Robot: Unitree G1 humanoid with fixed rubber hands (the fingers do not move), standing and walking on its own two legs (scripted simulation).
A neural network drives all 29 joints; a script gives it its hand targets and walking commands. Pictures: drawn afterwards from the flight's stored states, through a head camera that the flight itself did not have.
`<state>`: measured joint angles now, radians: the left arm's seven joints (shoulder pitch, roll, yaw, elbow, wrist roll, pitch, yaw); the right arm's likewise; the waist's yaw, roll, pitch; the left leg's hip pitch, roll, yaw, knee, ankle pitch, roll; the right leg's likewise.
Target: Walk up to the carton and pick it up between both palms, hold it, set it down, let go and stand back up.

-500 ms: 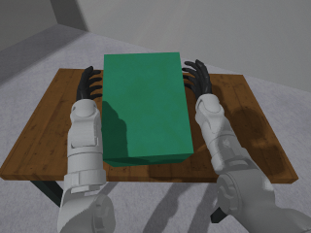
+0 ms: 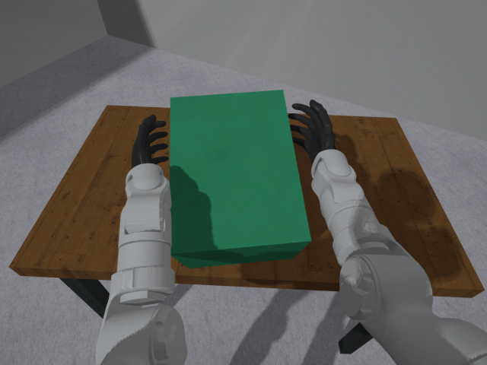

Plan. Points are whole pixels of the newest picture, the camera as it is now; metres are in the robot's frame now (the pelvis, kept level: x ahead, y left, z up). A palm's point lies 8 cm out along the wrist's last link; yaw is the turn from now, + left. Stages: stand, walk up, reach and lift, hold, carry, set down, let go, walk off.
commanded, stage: set down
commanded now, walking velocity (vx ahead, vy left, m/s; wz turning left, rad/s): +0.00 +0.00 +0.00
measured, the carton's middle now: (234, 181) +0.40 +0.03 +0.06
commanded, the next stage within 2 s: none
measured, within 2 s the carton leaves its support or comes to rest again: neither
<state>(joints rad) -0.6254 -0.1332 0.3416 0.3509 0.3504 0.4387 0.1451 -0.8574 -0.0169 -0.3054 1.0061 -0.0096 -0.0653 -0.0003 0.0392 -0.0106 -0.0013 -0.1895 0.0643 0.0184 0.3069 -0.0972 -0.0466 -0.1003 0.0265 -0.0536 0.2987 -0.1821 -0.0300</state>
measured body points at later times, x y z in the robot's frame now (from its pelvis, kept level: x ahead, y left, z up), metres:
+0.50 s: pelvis +0.01 -0.01 +0.00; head +0.01 -0.01 +0.45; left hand +0.39 +0.18 +0.13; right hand +0.45 -0.11 +0.13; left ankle +0.04 +0.15 -0.75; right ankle -0.01 -0.10 -0.75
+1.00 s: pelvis +0.02 -0.01 +0.00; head +0.02 -0.01 +0.45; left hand +0.39 +0.18 +0.13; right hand +0.46 -0.11 +0.12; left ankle +0.04 +0.15 -0.75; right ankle -0.01 -0.10 -0.75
